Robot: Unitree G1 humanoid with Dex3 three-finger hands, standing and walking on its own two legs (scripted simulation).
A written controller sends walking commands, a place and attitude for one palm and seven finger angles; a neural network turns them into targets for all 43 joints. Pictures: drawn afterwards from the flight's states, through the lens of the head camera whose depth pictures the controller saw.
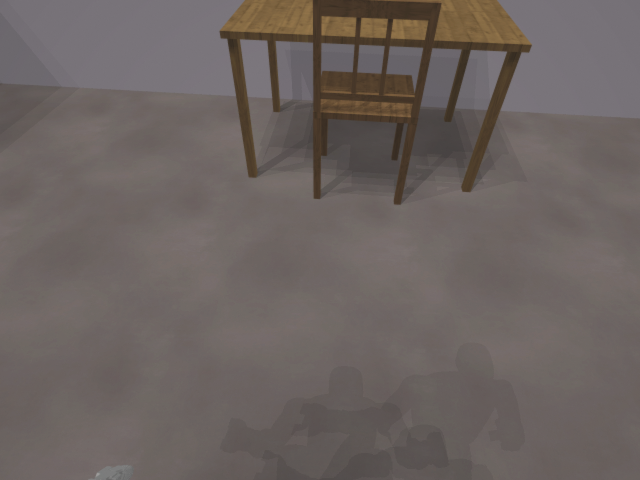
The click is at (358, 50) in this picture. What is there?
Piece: chair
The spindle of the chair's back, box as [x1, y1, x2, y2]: [351, 18, 360, 93]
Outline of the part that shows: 360,18 356,18 351,93 355,93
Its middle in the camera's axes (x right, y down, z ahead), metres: +0.13 -0.68 +1.44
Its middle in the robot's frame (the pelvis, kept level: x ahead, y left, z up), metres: +1.53 -0.05 -0.08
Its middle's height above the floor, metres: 0.69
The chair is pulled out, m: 0.00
